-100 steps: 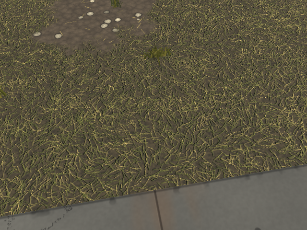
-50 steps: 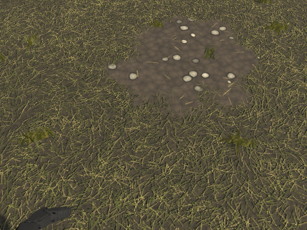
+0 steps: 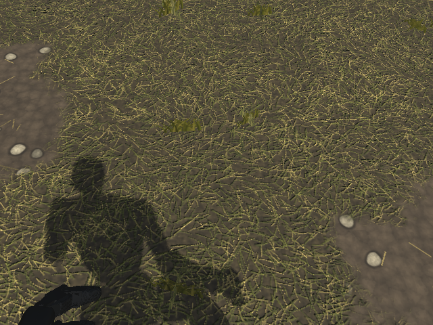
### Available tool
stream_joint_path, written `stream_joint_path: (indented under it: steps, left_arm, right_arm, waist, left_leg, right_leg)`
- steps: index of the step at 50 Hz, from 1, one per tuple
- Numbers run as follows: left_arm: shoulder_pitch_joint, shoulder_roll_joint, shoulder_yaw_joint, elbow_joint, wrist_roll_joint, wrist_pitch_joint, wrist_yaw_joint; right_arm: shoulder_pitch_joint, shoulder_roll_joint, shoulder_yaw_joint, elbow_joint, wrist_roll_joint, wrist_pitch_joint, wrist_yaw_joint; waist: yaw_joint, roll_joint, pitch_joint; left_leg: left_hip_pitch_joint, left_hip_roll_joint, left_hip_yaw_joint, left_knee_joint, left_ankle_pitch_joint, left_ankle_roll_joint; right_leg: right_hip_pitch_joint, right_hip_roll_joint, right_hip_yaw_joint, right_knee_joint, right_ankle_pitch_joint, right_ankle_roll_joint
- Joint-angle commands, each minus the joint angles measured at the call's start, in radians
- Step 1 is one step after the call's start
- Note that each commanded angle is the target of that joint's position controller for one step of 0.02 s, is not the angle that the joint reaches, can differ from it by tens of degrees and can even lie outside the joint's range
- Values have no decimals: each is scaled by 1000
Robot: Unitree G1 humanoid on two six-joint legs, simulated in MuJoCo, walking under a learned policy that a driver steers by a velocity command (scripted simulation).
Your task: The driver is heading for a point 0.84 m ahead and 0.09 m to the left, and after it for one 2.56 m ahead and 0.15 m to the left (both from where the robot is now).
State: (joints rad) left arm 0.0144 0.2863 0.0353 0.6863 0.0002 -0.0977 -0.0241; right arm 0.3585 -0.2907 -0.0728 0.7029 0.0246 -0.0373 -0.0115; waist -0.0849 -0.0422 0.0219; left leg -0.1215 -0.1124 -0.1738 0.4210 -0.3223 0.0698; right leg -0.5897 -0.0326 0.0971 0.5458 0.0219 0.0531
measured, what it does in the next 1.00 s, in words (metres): walks ahead, turning left: right foot, then left foot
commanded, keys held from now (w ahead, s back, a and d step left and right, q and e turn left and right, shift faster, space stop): w+q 0.38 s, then w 0.46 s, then w+e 0.16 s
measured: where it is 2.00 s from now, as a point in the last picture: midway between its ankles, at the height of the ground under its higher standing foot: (149, 162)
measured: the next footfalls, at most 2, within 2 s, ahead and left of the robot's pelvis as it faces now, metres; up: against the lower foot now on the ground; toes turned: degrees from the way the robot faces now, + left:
right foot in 0.08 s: +0.22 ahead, -0.14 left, +0.00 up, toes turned +6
left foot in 0.58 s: +0.42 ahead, +0.20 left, +0.00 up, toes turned +20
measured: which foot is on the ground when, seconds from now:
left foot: down 0.00-0.08, up 0.10-0.56, down 0.58-1.00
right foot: up 0.00-0.06, down 0.08-0.60, up 0.62-1.00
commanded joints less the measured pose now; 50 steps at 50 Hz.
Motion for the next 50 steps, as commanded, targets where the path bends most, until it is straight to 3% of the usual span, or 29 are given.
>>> stream_joint_path:
  steps: [1, 3, 4, 5, 6, 7, 8, 9, 10, 12, 14, 19, 22, 24, 26, 27, 28, 29, 30, 31, 32, 33, 34, 35, 36, 39, 42, 46, 50]
  left_arm:
    - [-43, 124, 44, -79, -9, -26, -4]
    - [101, 152, 66, -47, -1, -34, 4]
    - [245, 204, 81, -37, 17, -39, 12]
    - [347, 283, 102, 1, 28, -24, 11]
    - [340, 198, 86, -8, 0, -19, 4]
    - [302, 137, 69, -18, -3, -13, 10]
    - [253, 119, 60, -23, 7, -5, 13]
    - [222, 99, 53, -16, 11, 0, 15]
    - [207, 85, 47, -11, 17, -2, 19]
    - [204, 80, 48, 5, 9, -9, 20]
    - [215, 108, 58, 26, 4, -16, 20]
    - [223, 152, 70, 59, 3, -6, 25]
    - [280, 170, 71, 91, -10, 5, 24]
    - [309, 190, 76, 113, -23, 13, 19]
    - [314, 214, 82, 129, -36, 25, 18]
    - [310, 228, 84, 135, -40, 30, 21]
    - [299, 229, 80, 139, -42, 37, 25]
    - [313, 196, 65, 139, -31, 36, 30]
    - [336, 108, 33, 99, 10, 27, 28]
    - [391, 65, 11, 90, -3, 3, 20]
    - [304, 163, 38, 83, -39, -12, 11]
    - [230, 159, 36, 57, -55, -21, 8]
    - [210, 142, 34, 61, -37, -22, 15]
    - [215, 145, 40, 67, -19, -15, 18]
    - [245, 136, 40, 78, -16, -3, 14]
    - [251, 96, 33, 85, -8, 25, 16]
    - [152, 78, 26, 56, 1, 27, 16]
    - [46, 52, 11, 38, -17, 18, -6]
    - [-36, 62, 10, -7, -24, 17, -27]
  right_arm:
    - [2, -156, -44, -46, 2, -3, -8]
    - [-17, -114, -31, -55, -3, 1, -6]
    - [-18, -54, -8, -72, -15, -4, -3]
    - [115, -6, 9, -99, 14, -11, -4]
    - [114, -106, -6, -78, 20, -13, -7]
    - [6, -162, -23, -84, 14, -7, -7]
    - [-52, -159, -25, -95, 2, -2, -8]
    - [-89, -146, -27, -108, -8, -1, -5]
    - [-88, -127, -28, -112, -2, 2, 2]
    - [-79, -86, -21, -113, 7, 12, 8]
    - [-115, -63, -13, -130, 0, 19, 10]
    - [-213, -46, -1, -145, -2, 10, 32]
    - [-311, -19, 12, -169, -2, 0, 48]
    - [-350, -27, 12, -186, 0, -2, 56]
    - [-350, -54, 2, -195, -7, -4, 60]
    - [-308, -76, -10, -188, -13, -3, 59]
    - [-184, -109, -31, -153, -17, -3, 56]
    - [-27, -166, -61, -103, -14, 2, 44]
    - [108, -264, -83, -79, -18, 11, 23]
    - [80, -288, -73, -93, -10, 3, 27]
    - [53, -201, -49, -92, -13, -8, 36]
    - [12, -168, -37, -83, -16, -16, 37]
    - [-49, -141, -28, -76, -15, -23, 39]
    - [-95, -107, -17, -79, -20, -29, 40]
    - [-122, -92, -12, -81, -28, -33, 40]
    - [-127, -108, -17, -57, -25, -54, 34]
    - [-96, -120, -19, -23, -25, -56, 20]
    - [-55, -144, -22, 17, -27, -56, 12]
    - [-4, -155, -29, 70, -21, -47, 9]
  waist:
    - [41, 162, -24]
    - [118, 168, -88]
    - [179, 75, -216]
    - [131, -261, -350]
    - [147, -208, -299]
    - [175, -107, -173]
    - [161, -40, -103]
    - [144, -31, -46]
    - [120, -57, -27]
    - [106, -79, -16]
    - [105, -54, -1]
    - [131, -28, 10]
    - [167, -14, 39]
    - [167, -18, 61]
    - [140, -32, 56]
    - [104, -49, 19]
    - [25, -44, -56]
    - [-45, -26, -147]
    - [-62, 165, -278]
    - [2, 306, -428]
    - [-35, 179, -352]
    - [-21, 172, -213]
    - [20, 102, -136]
    - [53, 115, -99]
    - [84, 130, -86]
    - [110, 106, -54]
    - [86, 87, -6]
    - [35, 95, 31]
    - [5, 82, 64]
  left_leg:
    - [-45, 244, -248, -27, 197, 128]
    - [-72, 186, -229, 112, 255, 83]
    - [-181, 128, -151, 375, 162, 43]
    - [-529, -4, -8, 705, -245, -30]
    - [-668, 73, -23, 856, -258, -47]
    - [-703, 108, -9, 901, -164, -56]
    - [-675, 141, 25, 890, -92, -61]
    - [-654, 167, 28, 846, -44, -63]
    - [-610, 193, 33, 815, -14, -61]
    - [-577, 211, 60, 765, 3, -63]
    - [-604, 223, 68, 698, 40, -73]
    - [-590, 224, 110, 452, 270, -76]
    - [-521, 197, 155, 298, 317, -57]
    - [-504, 183, 168, 233, 274, -35]
    - [-454, 151, 196, 181, 184, -2]
    - [-368, 119, 221, 155, 150, 19]
    - [-181, 81, 249, 96, 196, 47]
    - [82, 73, 226, 97, 240, 72]
    - [424, 311, -129, 113, 250, 161]
    - [540, 499, -593, -57, 125, 311]
    - [476, 473, -503, -90, 87, 270]
    - [343, 427, -338, -95, 143, 232]
    - [203, 381, -233, -113, 217, 201]
    - [102, 349, -165, -140, 292, 187]
    - [34, 331, -131, -175, 316, 185]
    - [-47, 325, -59, -251, 376, 206]
    - [-40, 303, 14, -278, 391, 187]
    - [-17, 293, 120, -302, 333, 140]
    - [134, 352, 159, -267, 353, 119]
  right_leg:
    - [151, 32, -15, -45, -75, -30]
    - [367, 18, -30, -99, -92, -81]
    - [612, -140, 114, -82, -125, -146]
    - [934, -367, 573, -174, -353, -313]
    - [919, -396, 705, -233, -582, -313]
    - [806, -353, 554, -249, -576, -269]
    - [688, -311, 419, -258, -452, -241]
    - [593, -272, 322, -280, -340, -233]
    - [530, -242, 242, -303, -269, -221]
    - [480, -221, 140, -347, -194, -226]
    - [475, -236, 75, -377, -113, -246]
    - [520, -218, -111, -391, 24, -225]
    - [529, -218, -166, -397, 21, -214]
    - [576, -245, -172, -391, 44, -211]
    - [632, -266, -187, -331, 229, -201]
    - [648, -264, -207, -252, 408, -188]
    - [622, -238, -249, -97, 543, -164]
    - [490, -195, -280, 109, 492, -129]
    - [161, -111, -297, 478, 3, -73]
    - [-63, 37, -132, 750, -608, -42]
    - [-159, -18, -26, 808, -573, -50]
    - [-194, -55, -47, 780, -503, -66]
    - [-161, -96, -52, 704, -422, -68]
    - [-107, -120, -46, 643, -371, -64]
    - [-51, -131, -40, 621, -331, -59]
    - [-36, -129, -49, 534, -251, -29]
    - [-90, -123, -49, 356, -87, -9]
    - [-45, -80, -83, 132, 110, -29]
    - [-101, -53, -66, 44, 64, -74]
